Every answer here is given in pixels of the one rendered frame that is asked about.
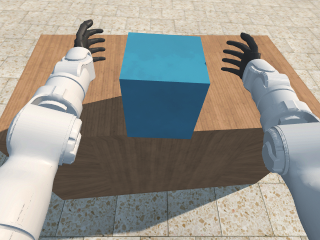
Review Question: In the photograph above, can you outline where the carton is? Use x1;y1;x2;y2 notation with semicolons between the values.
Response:
119;32;211;139

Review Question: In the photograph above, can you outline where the pedestal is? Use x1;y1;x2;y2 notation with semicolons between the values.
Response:
0;34;320;200

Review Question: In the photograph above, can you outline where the robot left upper arm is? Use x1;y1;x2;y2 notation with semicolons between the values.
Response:
0;104;82;240

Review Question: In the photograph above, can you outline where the left robot hand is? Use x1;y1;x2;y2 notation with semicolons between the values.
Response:
73;19;106;62

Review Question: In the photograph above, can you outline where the robot right forearm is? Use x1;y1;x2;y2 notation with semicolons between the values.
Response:
242;59;320;133

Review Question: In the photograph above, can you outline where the robot left forearm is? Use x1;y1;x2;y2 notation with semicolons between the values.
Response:
6;47;96;154

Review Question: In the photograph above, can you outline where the right robot hand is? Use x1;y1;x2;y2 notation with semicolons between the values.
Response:
221;32;261;79

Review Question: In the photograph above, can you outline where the robot right upper arm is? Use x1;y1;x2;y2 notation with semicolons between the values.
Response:
262;122;320;240

